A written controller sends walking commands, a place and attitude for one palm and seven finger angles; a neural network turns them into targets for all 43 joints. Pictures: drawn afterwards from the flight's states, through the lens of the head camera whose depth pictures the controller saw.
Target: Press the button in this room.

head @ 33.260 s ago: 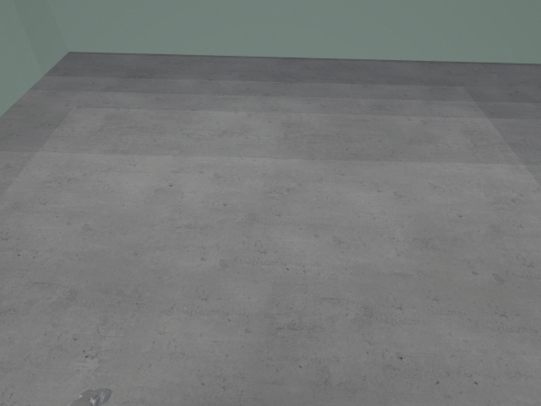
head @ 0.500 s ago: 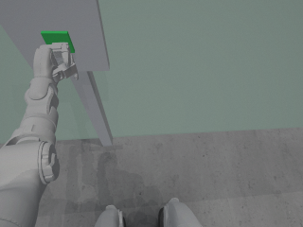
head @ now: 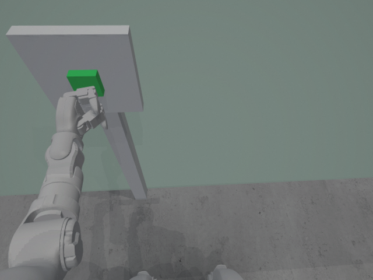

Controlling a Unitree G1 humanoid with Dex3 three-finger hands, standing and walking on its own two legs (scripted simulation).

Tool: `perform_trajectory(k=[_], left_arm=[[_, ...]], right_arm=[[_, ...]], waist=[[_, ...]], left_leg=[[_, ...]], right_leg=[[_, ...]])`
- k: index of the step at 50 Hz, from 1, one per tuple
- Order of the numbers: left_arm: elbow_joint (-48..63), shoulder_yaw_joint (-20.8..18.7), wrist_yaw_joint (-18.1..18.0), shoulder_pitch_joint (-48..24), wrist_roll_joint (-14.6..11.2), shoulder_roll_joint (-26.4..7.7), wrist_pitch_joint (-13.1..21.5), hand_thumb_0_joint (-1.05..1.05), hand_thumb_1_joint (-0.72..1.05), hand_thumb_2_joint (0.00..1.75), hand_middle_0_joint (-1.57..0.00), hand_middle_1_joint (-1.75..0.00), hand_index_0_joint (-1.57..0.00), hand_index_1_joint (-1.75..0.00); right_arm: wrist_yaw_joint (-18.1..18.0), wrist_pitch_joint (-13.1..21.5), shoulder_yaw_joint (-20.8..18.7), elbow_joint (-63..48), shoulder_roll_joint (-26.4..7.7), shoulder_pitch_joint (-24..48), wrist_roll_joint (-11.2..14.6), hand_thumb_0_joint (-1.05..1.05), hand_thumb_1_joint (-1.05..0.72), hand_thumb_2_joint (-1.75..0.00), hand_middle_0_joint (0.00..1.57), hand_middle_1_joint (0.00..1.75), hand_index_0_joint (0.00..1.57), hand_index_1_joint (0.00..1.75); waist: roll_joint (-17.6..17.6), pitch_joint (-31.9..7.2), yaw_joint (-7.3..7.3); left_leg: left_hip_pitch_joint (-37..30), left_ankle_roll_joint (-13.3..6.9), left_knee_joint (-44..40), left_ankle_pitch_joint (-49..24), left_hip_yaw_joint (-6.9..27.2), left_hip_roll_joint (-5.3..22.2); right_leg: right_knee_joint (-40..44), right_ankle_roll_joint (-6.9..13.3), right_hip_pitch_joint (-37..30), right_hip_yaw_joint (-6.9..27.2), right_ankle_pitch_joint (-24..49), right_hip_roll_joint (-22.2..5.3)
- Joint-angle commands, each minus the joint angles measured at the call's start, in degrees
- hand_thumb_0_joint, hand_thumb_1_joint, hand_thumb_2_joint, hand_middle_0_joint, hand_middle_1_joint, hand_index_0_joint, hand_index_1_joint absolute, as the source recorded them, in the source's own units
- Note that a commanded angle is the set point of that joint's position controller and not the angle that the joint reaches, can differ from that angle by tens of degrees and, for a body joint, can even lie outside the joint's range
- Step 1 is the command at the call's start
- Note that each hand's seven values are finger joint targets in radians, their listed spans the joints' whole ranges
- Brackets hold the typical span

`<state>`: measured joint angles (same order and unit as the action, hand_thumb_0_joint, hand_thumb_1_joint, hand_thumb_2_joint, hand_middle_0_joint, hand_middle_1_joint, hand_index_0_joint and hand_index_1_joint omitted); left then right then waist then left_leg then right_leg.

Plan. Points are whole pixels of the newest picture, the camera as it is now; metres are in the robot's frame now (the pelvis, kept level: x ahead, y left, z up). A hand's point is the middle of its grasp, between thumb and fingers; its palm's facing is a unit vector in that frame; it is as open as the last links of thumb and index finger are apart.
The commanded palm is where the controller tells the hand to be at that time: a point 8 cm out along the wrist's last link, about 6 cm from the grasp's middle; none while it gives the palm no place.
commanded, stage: pull the fist back off the button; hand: left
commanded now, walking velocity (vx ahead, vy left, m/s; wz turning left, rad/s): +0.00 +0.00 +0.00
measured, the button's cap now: (87, 82) +0.51 +0.20 +0.12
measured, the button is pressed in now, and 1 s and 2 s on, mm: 0 0 0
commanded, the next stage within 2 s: draw the hand back to the body in 0.48 s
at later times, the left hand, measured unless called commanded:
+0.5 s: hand (94, 146) +0.37 +0.17 +0.09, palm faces +0.02 -1.00 -0.03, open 3.1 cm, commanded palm +0.35 +0.22 +0.09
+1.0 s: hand (67, 167) +0.30 +0.19 +0.12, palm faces +0.03 -1.00 -0.03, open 3.1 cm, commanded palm +0.27 +0.24 +0.14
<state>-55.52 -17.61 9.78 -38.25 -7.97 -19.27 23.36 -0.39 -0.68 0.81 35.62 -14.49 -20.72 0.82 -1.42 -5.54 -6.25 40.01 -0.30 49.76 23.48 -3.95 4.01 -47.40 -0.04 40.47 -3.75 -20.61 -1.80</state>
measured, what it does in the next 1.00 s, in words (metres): stands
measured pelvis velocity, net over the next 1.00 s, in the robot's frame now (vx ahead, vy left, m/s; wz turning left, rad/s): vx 0.01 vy -0.01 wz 0.03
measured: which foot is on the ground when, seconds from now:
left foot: down 0.00-1.00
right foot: down 0.00-1.00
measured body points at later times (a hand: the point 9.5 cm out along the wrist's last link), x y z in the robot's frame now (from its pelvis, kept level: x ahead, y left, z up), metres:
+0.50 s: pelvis +0.02 -0.01 +0.01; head +0.06 -0.01 +0.46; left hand +0.36 +0.22 +0.09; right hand +0.18 -0.25 -0.09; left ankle +0.00 +0.11 -0.70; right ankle +0.02 -0.12 -0.70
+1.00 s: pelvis +0.01 -0.01 +0.02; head +0.02 -0.03 +0.47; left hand +0.30 +0.25 +0.13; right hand +0.17 -0.25 -0.07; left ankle +0.00 +0.11 -0.70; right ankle +0.02 -0.12 -0.70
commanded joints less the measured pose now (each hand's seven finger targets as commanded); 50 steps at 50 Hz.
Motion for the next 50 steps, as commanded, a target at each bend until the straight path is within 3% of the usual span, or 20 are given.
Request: perform_trajectory(k=[1,3,5,8,9,11,14,16,17,20,24,29,33,35,37,40,42,45,47,50], left_arm=[[19.98,-0.65,0.38,-11.88,-2.26,-9.33,2.76,0.00,0.90,0.90,-1.30,-1.50,-1.30,-1.50],[22.12,-0.17,0.70,-6.21,-2.91,-8.16,1.56,0.00,0.90,0.90,-1.30,-1.50,-1.30,-1.50],[25.38,1.29,0.82,-4.76,-3.35,-6.49,0.47,0.00,0.90,0.90,-1.30,-1.50,-1.30,-1.50],[31.72,3.81,0.40,-1.39,-3.75,-3.47,-0.11,0.00,0.90,0.90,-1.30,-1.50,-1.30,-1.50],[33.52,2.84,-0.05,-2.46,-3.86,-5.06,0.05,0.00,0.90,0.90,-1.30,-1.50,-1.30,-1.50],[37.63,4.30,-0.35,0.54,-3.89,-3.13,0.40,0.00,0.90,0.90,-1.30,-1.50,-1.30,-1.50],[39.89,3.38,-0.77,1.76,-3.71,-4.75,0.52,0.00,0.90,0.90,-1.30,-1.50,-1.30,-1.50],[40.59,4.91,-0.52,2.10,-3.56,-3.23,0.30,0.00,0.90,0.90,-1.30,-1.50,-1.30,-1.50],[40.40,4.03,-0.40,3.81,-3.63,-4.16,0.05,0.00,0.90,0.90,-1.30,-1.50,-1.30,-1.50],[40.54,4.97,0.57,5.58,-4.12,-2.82,-0.90,0.00,0.90,0.90,-1.30,-1.50,-1.30,-1.50],[36.50,5.86,1.26,1.65,-4.50,-2.62,-2.55,0.00,0.90,0.90,-1.30,-1.50,-1.30,-1.50],[34.36,3.55,1.23,0.61,-4.44,-5.00,-2.19,0.00,0.90,0.90,-1.30,-1.50,-1.30,-1.50],[41.98,0.15,1.59,9.10,-5.30,-7.98,-1.36,0.00,0.90,0.90,-1.30,-1.50,-1.30,-1.50],[44.28,-1.28,1.94,13.87,-6.33,-8.59,-1.99,0.00,0.90,0.90,-1.30,-1.50,-1.30,-1.50],[44.39,-1.10,2.62,18.17,-7.22,-7.96,-3.28,0.00,0.90,0.90,-1.30,-1.50,-1.30,-1.50],[46.28,0.58,3.68,19.72,-8.18,-6.06,-6.14,0.00,0.90,0.90,-1.30,-1.50,-1.30,-1.50],[48.39,1.66,4.22,20.23,-8.61,-5.35,-7.64,0.00,0.90,0.90,-1.30,-1.50,-1.30,-1.50],[53.19,2.61,4.76,19.25,-9.00,-4.82,-9.15,0.00,0.90,0.90,-1.30,-1.50,-1.30,-1.50],[56.70,1.57,4.78,19.45,-9.46,-6.46,-9.06,0.00,0.90,0.90,-1.30,-1.50,-1.30,-1.50],[60.31,0.39,4.81,23.62,-9.58,-6.67,-9.39,0.00,0.90,0.90,-1.30,-1.50,-1.30,-1.50]], right_arm=[[-0.35,1.49,-3.49,-7.58,-8.53,-2.32,0.71,0.00,-0.90,-0.90,0.20,0.30,0.20,0.30],[-0.21,1.40,-3.53,-8.15,-8.37,-1.66,0.98,0.00,-0.90,-0.90,0.20,0.30,0.20,0.30],[-0.18,1.25,-3.70,-8.42,-8.25,-0.93,1.24,0.00,-0.90,-0.90,0.20,0.30,0.20,0.30],[-0.23,1.68,-3.74,-9.21,-7.66,0.85,1.47,0.00,-0.90,-0.90,0.20,0.30,0.20,0.30],[-0.39,1.75,-3.66,-8.84,-7.89,0.89,1.35,0.00,-0.90,-0.90,0.20,0.30,0.20,0.30],[-0.47,2.22,-3.63,-9.31,-7.30,1.88,1.34,0.00,-0.90,-0.90,0.20,0.30,0.20,0.30],[-0.87,2.76,-3.39,-8.74,-7.37,3.08,1.14,0.00,-0.90,-0.90,0.20,0.30,0.20,0.30],[-1.00,3.11,-3.20,-8.60,-7.15,4.15,1.18,0.00,-0.90,-0.90,0.20,0.30,0.20,0.30],[-1.16,3.16,-3.26,-8.73,-7.35,4.22,1.09,0.00,-0.90,-0.90,0.20,0.30,0.20,0.30],[-1.38,3.40,-2.94,-8.83,-7.08,5.75,1.27,0.00,-0.90,-0.90,0.20,0.30,0.20,0.30],[-1.85,3.46,-2.57,-7.98,-7.53,6.20,1.47,0.00,-0.90,-0.90,0.20,0.30,0.20,0.30],[-2.09,3.76,-2.43,-8.10,-7.63,6.26,1.24,0.00,-0.90,-0.90,0.20,0.30,0.20,0.30],[-1.83,4.40,-2.41,-10.38,-6.88,7.45,1.25,0.00,-0.90,-0.90,0.20,0.30,0.20,0.30],[-1.81,4.60,-2.33,-11.12,-6.62,7.99,1.55,0.00,-0.90,-0.90,0.20,0.30,0.20,0.30],[-1.94,4.73,-2.20,-11.60,-6.65,8.64,1.83,0.00,-0.90,-0.90,0.20,0.30,0.20,0.30],[-2.30,5.15,-2.07,-12.00,-6.88,9.90,2.53,0.00,-0.90,-0.90,0.20,0.30,0.20,0.30],[-2.70,5.64,-1.91,-12.32,-7.00,10.72,2.80,0.00,-0.90,-0.90,0.20,0.30,0.20,0.30],[-3.35,7.03,-1.72,-12.35,-6.86,11.37,2.91,0.00,-0.90,-0.90,0.20,0.30,0.20,0.30],[-3.79,8.06,-1.53,-12.30,-7.00,11.78,2.71,0.00,-0.90,-0.90,0.20,0.30,0.20,0.30],[-4.10,9.54,-1.28,-12.53,-6.42,12.58,2.78,0.00,-0.90,-0.90,0.20,0.30,0.20,0.30]], waist=[[-0.60,-22.85,2.81],[-0.20,-21.02,3.32],[1.34,-18.86,2.82],[-0.84,-18.11,2.84],[0.46,-17.79,2.69],[-0.74,-18.59,3.04],[-0.36,-17.50,3.01],[-1.10,-16.52,2.72],[1.17,-16.73,3.01],[-1.29,-16.25,3.31],[1.66,-12.56,1.86],[1.50,-14.75,3.22],[-2.32,-22.02,6.59],[-0.23,-21.22,7.14],[2.74,-17.04,6.90],[2.48,-10.10,5.98],[1.96,-7.88,5.60],[-0.52,-7.81,5.42],[1.46,-8.66,5.49],[-0.36,-9.65,6.63]], left_leg=[[-14.25,-0.81,-7.30,-19.67,2.82,-3.02],[-14.13,-0.78,-7.55,-22.42,2.44,-2.92],[-14.24,-0.83,-7.95,-22.47,2.32,-2.86],[-16.45,-0.77,-8.22,-23.15,2.14,-2.98],[-16.54,-0.74,-8.33,-23.34,2.57,-2.91],[-18.07,-0.58,-8.51,-24.66,2.68,-2.96],[-17.91,-0.58,-8.53,-23.40,2.89,-3.18],[-18.03,-0.59,-8.69,-21.60,2.94,-3.43],[-17.35,-0.70,-8.74,-20.96,3.02,-3.43],[-17.81,-0.50,-9.06,-20.76,2.87,-3.79],[-15.92,-0.53,-9.12,-15.90,3.28,-3.84],[-15.23,-0.50,-9.01,-14.97,3.55,-4.19],[-18.14,-0.63,-10.14,-20.03,2.70,-4.27],[-17.63,-0.71,-11.12,-21.04,2.20,-4.21],[-16.26,-0.88,-12.31,-19.64,2.20,-4.02],[-16.06,-0.92,-14.31,-14.50,1.93,-4.03],[-16.77,-1.12,-15.13,-12.20,2.10,-3.97],[-19.76,-1.13,-16.04,-10.87,2.60,-3.97],[-20.59,-1.27,-16.37,-11.01,3.10,-3.86],[-23.02,-1.15,-17.33,-12.16,3.15,-3.92]], right_leg=[[5.24,1.30,-15.55,1.37,20.01,3.29],[5.44,1.17,-16.74,1.29,22.98,3.16],[5.94,0.89,-16.74,1.14,23.75,3.10],[6.47,0.86,-16.84,1.05,23.96,2.94],[6.45,0.83,-17.23,0.94,24.43,2.87],[6.22,0.85,-17.81,0.82,24.89,2.76],[6.31,0.81,-18.20,1.05,25.06,2.59],[6.61,0.82,-17.44,1.08,23.63,2.46],[6.64,0.84,-18.46,1.12,23.19,2.45],[6.89,0.91,-18.48,1.09,23.38,2.10],[7.90,0.61,-15.99,0.96,19.22,2.06],[7.58,0.83,-17.40,1.48,17.69,1.82],[7.35,1.19,-25.00,2.20,23.27,1.67],[8.01,0.99,-27.31,2.02,25.59,1.76],[9.32,0.79,-27.44,1.80,25.00,1.83],[12.04,0.37,-24.26,1.70,19.54,1.86],[13.68,0.42,-23.35,1.89,15.51,1.81],[14.74,0.49,-22.40,1.63,12.88,1.89],[15.21,0.49,-23.98,1.75,12.12,1.94],[15.37,0.63,-24.99,1.32,13.16,1.95]])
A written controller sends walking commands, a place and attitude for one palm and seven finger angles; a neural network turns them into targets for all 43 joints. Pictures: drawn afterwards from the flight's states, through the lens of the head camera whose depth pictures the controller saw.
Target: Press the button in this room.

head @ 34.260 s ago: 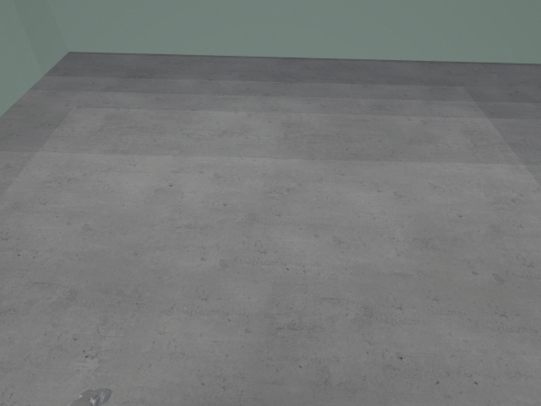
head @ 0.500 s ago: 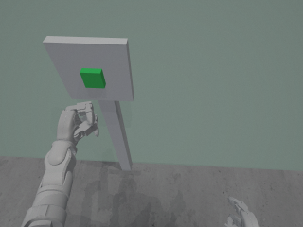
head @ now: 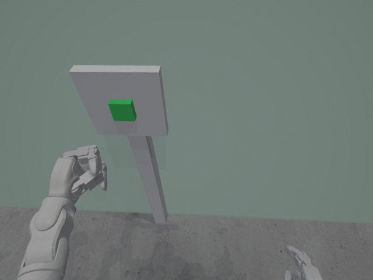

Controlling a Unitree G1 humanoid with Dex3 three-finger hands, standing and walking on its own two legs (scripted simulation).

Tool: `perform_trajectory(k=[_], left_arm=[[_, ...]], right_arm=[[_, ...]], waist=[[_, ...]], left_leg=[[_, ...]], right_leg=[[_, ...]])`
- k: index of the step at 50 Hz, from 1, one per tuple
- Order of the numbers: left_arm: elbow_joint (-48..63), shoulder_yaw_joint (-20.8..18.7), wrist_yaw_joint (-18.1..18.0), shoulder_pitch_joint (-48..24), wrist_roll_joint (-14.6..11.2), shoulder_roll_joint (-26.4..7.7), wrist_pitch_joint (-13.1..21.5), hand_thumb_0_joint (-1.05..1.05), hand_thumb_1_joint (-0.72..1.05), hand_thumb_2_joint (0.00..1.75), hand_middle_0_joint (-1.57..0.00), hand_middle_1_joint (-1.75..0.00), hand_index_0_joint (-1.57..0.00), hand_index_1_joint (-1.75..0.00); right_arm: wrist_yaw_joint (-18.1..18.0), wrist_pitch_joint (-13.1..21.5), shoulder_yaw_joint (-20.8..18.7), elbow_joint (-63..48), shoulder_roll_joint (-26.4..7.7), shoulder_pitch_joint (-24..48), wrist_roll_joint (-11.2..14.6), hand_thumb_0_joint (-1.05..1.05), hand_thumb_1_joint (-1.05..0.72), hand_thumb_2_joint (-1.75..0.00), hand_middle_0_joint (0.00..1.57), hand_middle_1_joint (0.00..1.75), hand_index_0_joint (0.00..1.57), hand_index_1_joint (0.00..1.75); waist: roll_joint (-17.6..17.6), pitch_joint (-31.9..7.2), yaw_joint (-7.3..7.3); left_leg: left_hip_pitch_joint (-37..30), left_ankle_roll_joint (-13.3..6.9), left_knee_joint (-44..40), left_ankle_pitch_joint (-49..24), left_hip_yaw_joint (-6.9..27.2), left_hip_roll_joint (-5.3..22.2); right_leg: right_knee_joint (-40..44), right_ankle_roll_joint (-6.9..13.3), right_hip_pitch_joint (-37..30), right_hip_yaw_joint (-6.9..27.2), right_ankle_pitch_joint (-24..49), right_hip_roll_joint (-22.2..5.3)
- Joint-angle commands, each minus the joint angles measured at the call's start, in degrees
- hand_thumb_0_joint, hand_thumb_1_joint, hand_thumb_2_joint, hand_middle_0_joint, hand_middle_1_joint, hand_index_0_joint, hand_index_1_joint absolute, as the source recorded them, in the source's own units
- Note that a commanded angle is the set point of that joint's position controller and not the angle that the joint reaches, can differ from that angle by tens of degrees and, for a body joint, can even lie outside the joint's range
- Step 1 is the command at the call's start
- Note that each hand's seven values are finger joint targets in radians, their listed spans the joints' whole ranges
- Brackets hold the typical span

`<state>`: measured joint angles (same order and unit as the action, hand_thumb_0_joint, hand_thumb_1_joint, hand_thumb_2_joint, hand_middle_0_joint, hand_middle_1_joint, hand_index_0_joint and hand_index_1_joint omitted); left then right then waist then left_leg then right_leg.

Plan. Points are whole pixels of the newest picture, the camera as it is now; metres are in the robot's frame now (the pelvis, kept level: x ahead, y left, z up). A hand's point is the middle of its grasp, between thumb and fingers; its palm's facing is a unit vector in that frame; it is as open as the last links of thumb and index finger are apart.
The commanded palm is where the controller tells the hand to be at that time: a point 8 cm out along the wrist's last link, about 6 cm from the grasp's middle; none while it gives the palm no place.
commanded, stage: draw the hand back to the body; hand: left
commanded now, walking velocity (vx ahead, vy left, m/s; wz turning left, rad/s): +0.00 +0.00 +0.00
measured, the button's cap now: (123, 109) +0.51 +0.20 +0.10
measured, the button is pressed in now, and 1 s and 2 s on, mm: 0 0 0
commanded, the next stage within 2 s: step back with the hand held close in 1.06 s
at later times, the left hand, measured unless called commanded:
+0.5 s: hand (55, 190) +0.23 +0.23 +0.15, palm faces +0.33 -0.89 -0.31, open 3.1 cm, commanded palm +0.18 +0.28 +0.17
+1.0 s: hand (23, 208) +0.19 +0.25 +0.17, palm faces +0.43 -0.83 -0.37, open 3.1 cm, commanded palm +0.14 +0.29 +0.20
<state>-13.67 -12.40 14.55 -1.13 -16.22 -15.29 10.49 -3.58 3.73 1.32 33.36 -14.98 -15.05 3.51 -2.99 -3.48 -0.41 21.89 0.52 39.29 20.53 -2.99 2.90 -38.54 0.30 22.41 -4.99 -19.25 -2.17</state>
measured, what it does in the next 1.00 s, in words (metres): stands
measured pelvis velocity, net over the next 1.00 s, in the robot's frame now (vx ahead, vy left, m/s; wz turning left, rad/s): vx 0.02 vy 0.01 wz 0.00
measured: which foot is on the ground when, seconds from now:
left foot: down 0.00-1.00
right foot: down 0.00-1.00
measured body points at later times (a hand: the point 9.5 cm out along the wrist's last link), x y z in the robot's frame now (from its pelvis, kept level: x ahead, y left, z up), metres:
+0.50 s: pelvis +0.02 +0.01 +0.02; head +0.00 -0.01 +0.47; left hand +0.21 +0.28 +0.17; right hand +0.21 -0.20 -0.06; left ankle +0.00 +0.12 -0.72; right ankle +0.01 -0.11 -0.72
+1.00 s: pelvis +0.02 +0.01 +0.02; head -0.01 -0.01 +0.47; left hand +0.16 +0.29 +0.20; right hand +0.21 -0.20 -0.06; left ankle +0.00 +0.12 -0.72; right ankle +0.01 -0.11 -0.72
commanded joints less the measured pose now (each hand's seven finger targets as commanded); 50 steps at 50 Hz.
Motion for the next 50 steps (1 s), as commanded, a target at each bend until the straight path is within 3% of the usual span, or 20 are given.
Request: perform_trajectory(k=[1,4,5,6,7,8,11,12,13,15,17,21,26,30,37,38,42,43,44,50], left_arm=[[19.34,-4.93,0.01,-12.73,-1.18,-10.87,3.18,0.00,0.90,0.90,-1.30,-1.50,-1.30,-1.50],[19.62,-5.20,0.15,-9.49,-1.31,-10.81,0.84,0.00,0.90,0.90,-1.30,-1.50,-1.30,-1.50],[25.85,-4.11,-7.60,-8.96,6.04,-14.96,0.94,0.00,0.90,0.90,-1.30,-1.50,-1.30,-1.50],[25.36,-2.73,-11.36,-3.84,6.96,-10.65,0.05,0.00,0.90,0.90,-1.30,-1.50,-1.30,-1.50],[26.62,-1.54,-12.99,-0.73,7.37,-9.51,-0.71,0.00,0.90,0.90,-1.30,-1.50,-1.30,-1.50],[27.41,-0.51,-14.37,2.41,8.41,-8.22,-1.42,0.00,0.90,0.90,-1.30,-1.50,-1.30,-1.50],[33.33,-1.41,-17.58,4.25,10.41,-9.56,-2.07,0.00,0.90,0.90,-1.30,-1.50,-1.30,-1.50],[34.24,-1.23,-18.18,5.27,10.83,-9.83,-2.32,0.00,0.90,0.90,-1.30,-1.50,-1.30,-1.50],[36.78,-1.21,-18.78,4.66,11.37,-9.87,-2.30,0.00,0.90,0.90,-1.30,-1.50,-1.30,-1.50],[38.28,-1.49,-19.87,5.55,12.06,-9.90,-2.57,0.00,0.90,0.90,-1.30,-1.50,-1.30,-1.50],[39.81,-2.37,-20.53,6.86,12.47,-10.87,-2.80,0.00,0.90,0.90,-1.30,-1.50,-1.30,-1.50],[43.87,-2.31,-21.28,11.91,13.08,-9.39,-2.84,0.00,0.90,0.90,-1.30,-1.50,-1.30,-1.50],[45.99,-4.36,-21.26,20.13,13.04,-9.37,-3.44,0.00,0.90,0.90,-1.30,-1.50,-1.30,-1.50],[49.37,-6.90,-21.36,23.73,13.13,-10.85,-3.28,0.00,0.90,0.90,-1.30,-1.50,-1.30,-1.50],[53.97,-10.41,-21.80,28.88,13.16,-12.76,-2.71,0.00,0.90,0.90,-1.30,-1.50,-1.30,-1.50],[54.75,-10.18,-21.79,29.19,13.17,-12.26,-2.57,0.00,0.90,0.90,-1.30,-1.50,-1.30,-1.50],[51.61,-8.48,-21.58,29.83,13.26,-9.73,-2.94,0.00,0.90,0.90,-1.30,-1.50,-1.30,-1.50],[51.60,-8.06,-21.60,28.47,13.32,-9.57,-3.01,0.00,0.90,0.90,-1.30,-1.50,-1.30,-1.50],[51.26,-8.09,-21.76,27.65,13.39,-9.71,-2.98,0.00,0.90,0.90,-1.30,-1.50,-1.30,-1.50],[54.27,-9.67,-22.41,27.11,13.61,-11.71,-2.09,0.00,0.90,0.90,-1.30,-1.50,-1.30,-1.50]], right_arm=[[-0.99,5.52,-1.57,-10.19,-5.88,7.15,0.08,0.00,-0.90,-0.90,0.20,0.30,0.20,0.30],[-1.00,6.17,-1.30,-9.94,-5.84,7.58,0.27,0.00,-0.90,-0.90,0.20,0.30,0.20,0.30],[-1.79,6.09,-1.92,-9.45,-5.36,9.29,-0.84,0.00,-0.90,-0.90,0.20,0.30,0.20,0.30],[-2.08,6.26,-1.73,-9.24,-4.82,9.11,-1.16,0.00,-0.90,-0.90,0.20,0.30,0.20,0.30],[-2.01,6.35,-1.60,-9.34,-4.99,9.57,-1.28,0.00,-0.90,-0.90,0.20,0.30,0.20,0.30],[-1.97,6.02,-1.39,-8.95,-4.58,9.46,-1.27,0.00,-0.90,-0.90,0.20,0.30,0.20,0.30],[-1.75,5.55,-1.09,-8.51,-4.39,9.65,-1.88,0.00,-0.90,-0.90,0.20,0.30,0.20,0.30],[-1.74,5.53,-1.06,-8.12,-4.53,9.98,-2.20,0.00,-0.90,-0.90,0.20,0.30,0.20,0.30],[-1.71,5.51,-1.01,-8.37,-4.36,10.06,-2.30,0.00,-0.90,-0.90,0.20,0.30,0.20,0.30],[-1.74,5.52,-0.93,-8.11,-4.09,10.28,-2.63,0.00,-0.90,-0.90,0.20,0.30,0.20,0.30],[-1.78,5.53,-1.07,-7.81,-4.27,10.83,-2.92,0.00,-0.90,-0.90,0.20,0.30,0.20,0.30],[-1.43,5.77,-1.14,-7.83,-3.73,10.91,-3.28,0.00,-0.90,-0.90,0.20,0.30,0.20,0.30],[-0.71,5.31,-1.52,-7.75,-3.76,11.00,-3.62,0.00,-0.90,-0.90,0.20,0.30,0.20,0.30],[-0.45,5.18,-1.64,-7.94,-3.47,11.25,-3.68,0.00,-0.90,-0.90,0.20,0.30,0.20,0.30],[-0.85,6.16,-1.97,-8.09,-3.04,11.45,-3.68,0.00,-0.90,-0.90,0.20,0.30,0.20,0.30],[-0.84,6.18,-1.94,-8.15,-2.99,11.07,-3.62,0.00,-0.90,-0.90,0.20,0.30,0.20,0.30],[-0.89,6.21,-2.13,-7.41,-3.18,10.80,-3.65,0.00,-0.90,-0.90,0.20,0.30,0.20,0.30],[-1.00,6.04,-2.20,-7.35,-3.32,10.64,-3.53,0.00,-0.90,-0.90,0.20,0.30,0.20,0.30],[-1.10,5.98,-2.19,-7.23,-3.31,10.51,-3.60,0.00,-0.90,-0.90,0.20,0.30,0.20,0.30],[-1.49,6.93,-2.10,-7.42,-3.01,11.05,-3.98,0.00,-0.90,-0.90,0.20,0.30,0.20,0.30]], waist=[[-0.20,-11.08,0.92],[0.94,-8.08,0.94],[2.59,-5.02,2.25],[3.65,-3.68,1.48],[6.02,-2.62,1.90],[3.93,-2.10,1.76],[-1.00,-3.12,1.96],[0.14,-2.75,2.16],[-1.62,-3.31,2.00],[-1.45,-2.37,1.95],[1.63,-1.71,2.23],[-0.87,-2.55,2.72],[1.70,-1.34,3.37],[-0.44,-0.48,3.98],[0.99,0.64,4.71],[-0.39,0.58,4.46],[2.41,4.23,3.90],[0.73,4.55,3.59],[1.47,5.12,3.56],[-0.45,0.83,4.55]], left_leg=[[-5.01,-1.78,-7.27,-9.21,2.33,-2.84],[-5.03,-1.76,-8.12,-8.76,2.59,-2.79],[-6.22,-2.20,-10.73,-8.28,1.66,-2.62],[-7.47,-2.16,-11.93,-7.50,1.56,-2.47],[-7.29,-2.31,-12.44,-7.34,1.73,-2.39],[-8.70,-2.29,-13.08,-8.66,1.57,-2.11],[-12.17,-1.90,-15.26,-12.25,1.45,-2.12],[-12.64,-2.04,-15.69,-13.13,1.32,-2.02],[-13.84,-1.92,-16.28,-14.00,1.39,-1.99],[-14.95,-1.83,-17.27,-14.67,1.43,-1.95],[-15.45,-1.98,-17.96,-14.69,1.53,-1.84],[-17.65,-1.76,-18.45,-18.77,1.59,-1.95],[-17.21,-1.60,-18.56,-22.25,1.73,-1.66],[-16.67,-1.34,-18.47,-22.70,1.57,-1.67],[-16.92,-1.36,-17.78,-22.67,1.43,-1.54],[-16.93,-1.33,-17.80,-22.79,1.39,-1.53],[-16.13,-1.51,-18.05,-20.68,1.15,-1.46],[-16.35,-1.52,-18.20,-19.46,1.00,-1.41],[-16.13,-1.56,-18.46,-18.49,1.22,-1.40],[-17.18,-1.64,-18.61,-17.02,1.56,-1.90]], right_leg=[[6.57,0.41,-7.13,2.30,11.60,2.22],[7.75,0.34,-7.04,2.00,10.89,2.35],[12.34,0.66,-8.10,3.99,9.00,0.97],[13.54,0.45,-8.21,3.56,7.70,0.78],[14.47,0.29,-8.65,3.63,6.86,0.91],[14.31,0.43,-9.77,3.27,8.41,0.86],[15.27,0.77,-13.06,2.71,12.21,1.02],[16.14,0.74,-13.90,2.88,12.79,1.25],[16.17,0.82,-14.70,2.83,13.47,1.14],[16.86,0.79,-15.28,2.43,13.88,1.35],[18.03,0.68,-16.02,2.43,13.20,1.69],[17.54,0.80,-17.89,1.96,16.54,1.55],[17.62,0.55,-19.32,1.69,19.41,1.71],[17.70,0.61,-19.63,1.87,19.82,1.79],[18.53,0.54,-18.82,1.98,20.00,2.40],[18.12,0.54,-18.96,2.11,19.89,2.15],[19.52,0.29,-16.70,1.93,18.21,2.42],[19.50,0.21,-16.22,2.16,16.91,2.13],[19.57,0.18,-15.87,1.93,15.81,2.13],[19.49,0.47,-18.27,2.50,14.51,1.91]])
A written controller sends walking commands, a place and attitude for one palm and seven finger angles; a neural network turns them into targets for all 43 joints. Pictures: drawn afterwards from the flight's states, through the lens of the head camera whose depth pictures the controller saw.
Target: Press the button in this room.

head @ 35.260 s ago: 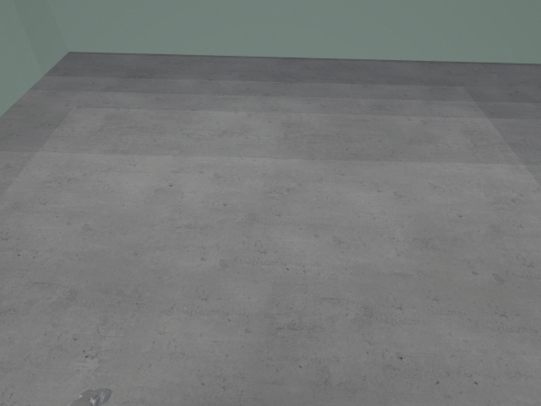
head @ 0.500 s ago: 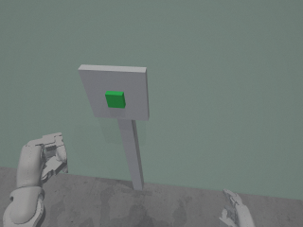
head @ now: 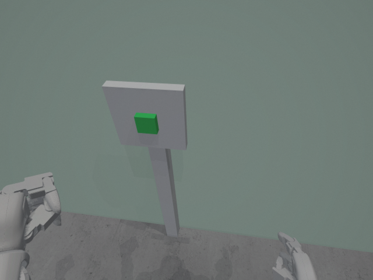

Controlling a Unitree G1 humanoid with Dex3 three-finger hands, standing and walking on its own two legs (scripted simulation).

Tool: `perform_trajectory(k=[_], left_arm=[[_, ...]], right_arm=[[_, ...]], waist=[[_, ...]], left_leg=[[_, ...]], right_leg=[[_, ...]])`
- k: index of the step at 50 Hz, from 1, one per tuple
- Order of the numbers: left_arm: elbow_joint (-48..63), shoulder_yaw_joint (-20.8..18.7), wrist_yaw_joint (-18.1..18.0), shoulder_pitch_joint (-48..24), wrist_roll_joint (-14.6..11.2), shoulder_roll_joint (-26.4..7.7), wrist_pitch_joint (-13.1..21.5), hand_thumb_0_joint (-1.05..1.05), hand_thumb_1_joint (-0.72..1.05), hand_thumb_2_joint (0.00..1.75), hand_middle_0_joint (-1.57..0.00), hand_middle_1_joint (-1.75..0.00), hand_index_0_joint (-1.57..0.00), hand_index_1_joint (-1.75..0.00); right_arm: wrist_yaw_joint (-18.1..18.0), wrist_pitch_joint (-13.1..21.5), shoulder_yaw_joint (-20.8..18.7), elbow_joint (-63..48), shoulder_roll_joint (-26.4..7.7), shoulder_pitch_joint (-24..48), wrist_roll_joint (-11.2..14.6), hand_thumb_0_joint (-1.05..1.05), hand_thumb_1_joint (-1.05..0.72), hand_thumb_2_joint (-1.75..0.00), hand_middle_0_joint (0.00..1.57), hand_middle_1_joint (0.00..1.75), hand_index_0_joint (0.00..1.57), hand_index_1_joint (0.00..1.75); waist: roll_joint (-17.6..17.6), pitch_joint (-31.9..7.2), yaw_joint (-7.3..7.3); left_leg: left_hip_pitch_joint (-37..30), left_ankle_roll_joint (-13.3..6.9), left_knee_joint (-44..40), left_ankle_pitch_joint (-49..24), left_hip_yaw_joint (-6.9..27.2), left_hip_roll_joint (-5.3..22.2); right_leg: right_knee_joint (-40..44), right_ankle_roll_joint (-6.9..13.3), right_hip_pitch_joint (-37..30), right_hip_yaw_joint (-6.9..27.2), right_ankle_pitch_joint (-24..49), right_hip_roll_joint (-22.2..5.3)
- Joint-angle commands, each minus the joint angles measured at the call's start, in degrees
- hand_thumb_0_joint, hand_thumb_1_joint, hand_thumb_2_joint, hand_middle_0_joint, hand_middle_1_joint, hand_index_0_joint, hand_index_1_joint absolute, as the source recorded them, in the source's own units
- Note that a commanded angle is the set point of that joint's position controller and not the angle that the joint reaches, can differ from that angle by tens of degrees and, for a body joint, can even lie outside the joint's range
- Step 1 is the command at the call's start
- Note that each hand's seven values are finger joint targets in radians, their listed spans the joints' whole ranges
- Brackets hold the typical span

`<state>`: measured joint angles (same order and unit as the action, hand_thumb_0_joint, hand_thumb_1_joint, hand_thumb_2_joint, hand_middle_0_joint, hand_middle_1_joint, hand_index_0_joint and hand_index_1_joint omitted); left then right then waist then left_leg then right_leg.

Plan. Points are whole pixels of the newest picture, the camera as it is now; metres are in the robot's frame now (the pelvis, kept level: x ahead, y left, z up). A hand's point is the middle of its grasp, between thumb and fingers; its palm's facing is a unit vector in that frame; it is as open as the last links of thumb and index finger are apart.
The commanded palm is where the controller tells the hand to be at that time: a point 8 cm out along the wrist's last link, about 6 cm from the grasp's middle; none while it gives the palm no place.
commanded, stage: draw the hand back to the body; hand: left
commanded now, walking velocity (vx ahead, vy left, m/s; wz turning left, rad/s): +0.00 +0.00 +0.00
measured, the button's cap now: (147, 122) +0.49 +0.19 +0.07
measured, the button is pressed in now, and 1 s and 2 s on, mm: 0 0 0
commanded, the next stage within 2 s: step back with the hand held close in 0.06 s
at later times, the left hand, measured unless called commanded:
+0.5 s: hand (59, 212) +0.17 +0.24 +0.14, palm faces +0.26 -0.84 -0.48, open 3.1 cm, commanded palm +0.11 +0.29 +0.17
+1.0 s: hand (8, 265) +0.09 +0.25 +0.16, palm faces +0.39 -0.84 -0.38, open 3.1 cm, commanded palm +0.03 +0.30 +0.17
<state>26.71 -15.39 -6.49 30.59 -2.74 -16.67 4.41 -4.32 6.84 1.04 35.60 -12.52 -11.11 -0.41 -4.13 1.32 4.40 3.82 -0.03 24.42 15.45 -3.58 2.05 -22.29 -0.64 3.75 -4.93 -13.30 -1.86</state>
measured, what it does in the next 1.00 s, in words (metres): shifts its weight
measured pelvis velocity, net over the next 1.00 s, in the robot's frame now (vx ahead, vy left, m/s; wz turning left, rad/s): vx -0.11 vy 0.02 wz -0.02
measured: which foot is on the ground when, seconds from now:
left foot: down 0.00-1.00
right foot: down 0.00-1.00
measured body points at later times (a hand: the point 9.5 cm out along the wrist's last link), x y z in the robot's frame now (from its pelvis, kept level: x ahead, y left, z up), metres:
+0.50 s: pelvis -0.03 +0.01 +0.00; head +0.01 +0.01 +0.45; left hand +0.15 +0.28 +0.17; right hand +0.14 -0.23 -0.09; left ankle -0.02 +0.11 -0.74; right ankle -0.01 -0.12 -0.74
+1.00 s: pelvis -0.11 +0.02 -0.02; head -0.10 +0.04 +0.43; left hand +0.06 +0.29 +0.18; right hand +0.07 -0.21 -0.09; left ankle -0.02 +0.11 -0.74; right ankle -0.01 -0.12 -0.74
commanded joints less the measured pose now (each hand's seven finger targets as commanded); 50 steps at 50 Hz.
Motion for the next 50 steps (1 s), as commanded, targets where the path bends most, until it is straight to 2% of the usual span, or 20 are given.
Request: perform_trajectory(k=[1,3,8,9,10,11,12,16,19,21,22,27,32,38,41,43,45,46,48,50], left_arm=[[13.99,-6.66,-1.42,-4.33,0.07,-10.20,4.01,0.00,0.90,0.90,-1.30,-1.50,-1.30,-1.50],[14.87,-6.61,-1.43,-4.36,0.06,-10.36,4.07,0.00,0.90,0.90,-1.30,-1.50,-1.30,-1.50],[12.21,-6.49,-1.18,-3.27,-0.12,-9.56,3.69,0.00,0.90,0.90,-1.30,-1.50,-1.30,-1.50],[10.74,-6.58,-1.36,-6.99,-0.08,-10.01,3.59,0.00,0.90,0.90,-1.30,-1.50,-1.30,-1.50],[14.40,-13.37,-1.39,-11.83,-0.37,-15.72,5.73,0.00,0.90,0.90,-1.30,-1.50,-1.30,-1.50],[8.71,-10.44,-0.89,-5.81,-0.12,-11.82,5.73,0.00,0.90,0.90,-1.30,-1.50,-1.30,-1.50],[9.28,-9.87,-0.66,-5.28,0.13,-11.81,5.67,0.00,0.90,0.90,-1.30,-1.50,-1.30,-1.50],[12.42,-8.11,-0.52,0.86,0.35,-10.04,6.72,0.00,0.90,0.90,-1.30,-1.50,-1.30,-1.50],[16.27,-10.44,-0.97,4.44,0.19,-12.24,7.22,0.00,0.90,0.90,-1.30,-1.50,-1.30,-1.50],[18.16,-12.15,-1.28,6.01,0.04,-13.63,7.43,0.00,0.90,0.90,-1.30,-1.50,-1.30,-1.50],[19.94,-13.32,-1.44,6.18,-0.02,-15.05,7.61,0.00,0.90,0.90,-1.30,-1.50,-1.30,-1.50],[20.18,-14.26,-1.84,9.03,-0.32,-14.85,8.01,0.00,0.90,0.90,-1.30,-1.50,-1.30,-1.50],[18.83,-12.97,-1.87,7.81,0.14,-13.05,8.36,0.00,0.90,0.90,-1.30,-1.50,-1.30,-1.50],[19.94,-12.47,-2.38,3.79,1.44,-12.61,9.88,0.00,0.90,0.90,-1.30,-1.50,-1.30,-1.50],[20.39,-11.94,-2.65,1.87,1.77,-12.55,10.59,0.00,0.90,0.90,-1.30,-1.50,-1.30,-1.50],[21.04,-11.77,-3.09,0.62,1.74,-13.24,11.10,0.00,0.90,0.90,-1.30,-1.50,-1.30,-1.50],[21.29,-11.06,-3.81,-0.29,1.54,-13.41,11.38,0.00,0.90,0.90,-1.30,-1.50,-1.30,-1.50],[21.61,-10.72,-4.13,-1.11,1.57,-13.55,11.56,0.00,0.90,0.90,-1.30,-1.50,-1.30,-1.50],[20.48,-10.92,-4.55,-0.51,1.38,-13.49,11.61,0.00,0.90,0.90,-1.30,-1.50,-1.30,-1.50],[20.80,-11.82,-4.70,-0.38,1.37,-13.56,11.97,0.00,0.90,0.90,-1.30,-1.50,-1.30,-1.50]], right_arm=[[-0.79,3.96,-1.72,-9.63,-5.31,7.35,-0.08,0.00,-0.90,-0.90,0.20,0.30,0.20,0.30],[-0.84,4.35,-1.58,-9.63,-5.26,7.57,-0.10,0.00,-0.90,-0.90,0.20,0.30,0.20,0.30],[-0.83,4.25,-1.71,-9.17,-5.29,7.34,-0.09,0.00,-0.90,-0.90,0.20,0.30,0.20,0.30],[-0.89,4.05,-1.63,-8.66,-5.54,7.21,-0.05,0.00,-0.90,-0.90,0.20,0.30,0.20,0.30],[-0.49,2.15,-1.87,-11.05,-6.67,6.27,0.12,0.00,-0.90,-0.90,0.20,0.30,0.20,0.30],[-0.59,0.92,-1.87,-10.01,-5.58,6.25,0.02,0.00,-0.90,-0.90,0.20,0.30,0.20,0.30],[-0.53,0.27,-2.08,-10.61,-5.88,7.03,0.04,0.00,-0.90,-0.90,0.20,0.30,0.20,0.30],[0.02,-1.76,-2.71,-11.44,-6.90,6.53,-0.33,0.00,-0.90,-0.90,0.20,0.30,0.20,0.30],[0.05,-2.87,-3.31,-12.95,-6.67,6.76,-0.07,0.00,-0.90,-0.90,0.20,0.30,0.20,0.30],[0.05,-3.54,-3.71,-13.76,-6.51,6.72,0.09,0.00,-0.90,-0.90,0.20,0.30,0.20,0.30],[-0.08,-3.77,-3.85,-14.10,-6.79,7.00,0.19,0.00,-0.90,-0.90,0.20,0.30,0.20,0.30],[-0.48,-4.19,-4.40,-14.66,-6.58,7.04,0.40,0.00,-0.90,-0.90,0.20,0.30,0.20,0.30],[-0.50,-3.52,-4.50,-14.40,-7.20,6.73,0.33,0.00,-0.90,-0.90,0.20,0.30,0.20,0.30],[-0.68,-1.65,-3.83,-14.81,-7.30,5.71,0.42,0.00,-0.90,-0.90,0.20,0.30,0.20,0.30],[-0.56,-0.89,-3.86,-14.64,-7.21,4.53,0.23,0.00,-0.90,-0.90,0.20,0.30,0.20,0.30],[-0.68,-0.63,-3.63,-13.83,-6.78,3.72,-0.13,0.00,-0.90,-0.90,0.20,0.30,0.20,0.30],[-0.66,-0.49,-3.46,-12.67,-6.52,2.80,-0.22,0.00,-0.90,-0.90,0.20,0.30,0.20,0.30],[-0.71,-0.53,-3.19,-12.10,-6.30,2.75,-0.45,0.00,-0.90,-0.90,0.20,0.30,0.20,0.30],[-1.12,-0.66,-2.91,-11.69,-6.40,2.98,-0.51,0.00,-0.90,-0.90,0.20,0.30,0.20,0.30],[-1.42,-0.42,-3.01,-12.30,-7.34,3.92,-0.41,0.00,-0.90,-0.90,0.20,0.30,0.20,0.30]], waist=[[0.53,-3.85,-0.15],[-0.67,-3.31,-0.16],[1.01,-0.68,-0.35],[1.95,0.62,-0.94],[3.61,5.05,-3.09],[6.84,3.92,-3.31],[6.76,4.77,-3.15],[2.33,-4.15,-3.62],[2.00,-10.78,-3.43],[3.67,-12.55,-3.44],[2.73,-13.61,-3.35],[1.05,-13.24,-3.38],[-1.70,-9.10,-3.53],[-0.81,-3.68,-4.14],[3.93,-2.80,-4.59],[6.86,-2.54,-4.89],[9.43,-3.50,-5.18],[9.21,-3.67,-5.38],[5.76,-3.75,-5.64],[-1.74,-2.50,-5.41]], left_leg=[[1.00,-1.06,-3.66,-11.96,2.12,-1.16],[1.27,-0.92,-3.64,-11.92,2.12,-1.19],[1.72,-0.81,-4.09,-11.45,2.02,-0.96],[2.20,-0.84,-4.40,-10.26,2.01,-1.04],[7.51,-1.80,-2.85,-5.79,2.31,0.07],[6.77,-1.89,-2.22,-4.77,2.83,-0.12],[6.44,-1.91,-2.08,-5.05,2.54,-0.24],[6.46,-1.73,-1.91,-11.23,2.41,0.56],[6.39,-1.79,-1.03,-17.61,2.62,1.29],[7.81,-1.66,-0.27,-19.87,2.90,1.50],[7.97,-1.61,0.11,-21.19,3.35,1.65],[10.35,-1.61,0.61,-24.75,3.99,2.88],[19.58,-2.95,-2.75,-14.08,5.73,4.90],[34.36,-4.76,-6.31,13.63,7.60,5.80],[31.19,-3.94,-0.08,17.42,5.98,2.88],[23.82,-2.65,6.06,15.49,4.87,0.67],[14.11,-1.09,13.71,10.95,3.57,-1.21],[11.40,-0.90,14.41,9.61,3.65,-1.29],[12.25,-1.31,8.26,9.65,5.81,0.02],[23.76,-3.30,-3.19,17.99,13.16,4.96]], right_leg=[[3.38,1.44,0.39,2.49,8.59,1.63],[3.72,1.52,0.28,2.77,8.68,1.61],[4.61,1.41,1.34,2.65,8.02,1.92],[5.01,1.31,2.19,2.62,6.82,1.89],[8.55,1.02,8.52,7.97,6.79,-0.96],[9.41,1.01,9.40,7.59,4.64,-1.90],[10.27,1.01,10.65,7.82,4.52,-1.95],[5.16,0.76,5.45,5.57,11.82,-2.09],[0.86,0.29,1.89,4.68,18.36,-1.86],[-1.00,0.21,0.56,4.49,21.49,-1.68],[-1.97,0.22,0.30,4.45,22.64,-1.70],[-5.85,-0.08,1.48,3.91,25.74,-1.15],[-9.41,-0.29,0.78,4.23,17.04,0.12],[-11.90,-0.28,-1.40,6.17,6.94,0.08],[-4.40,0.87,6.48,10.76,-3.97,-2.41],[2.47,2.46,15.85,14.01,-13.21,-5.29],[7.12,4.21,26.19,14.69,-19.77,-8.59],[7.56,4.29,28.74,13.59,-20.39,-9.00],[4.16,2.73,27.38,10.02,-18.48,-6.17],[-5.19,0.71,18.72,6.87,-16.34,-0.98]])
